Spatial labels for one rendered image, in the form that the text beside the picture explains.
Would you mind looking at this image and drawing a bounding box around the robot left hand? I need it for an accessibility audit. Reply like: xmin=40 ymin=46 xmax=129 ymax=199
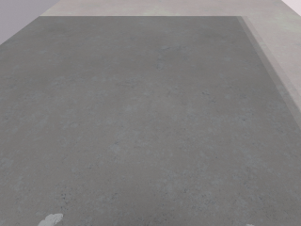
xmin=37 ymin=213 xmax=63 ymax=226

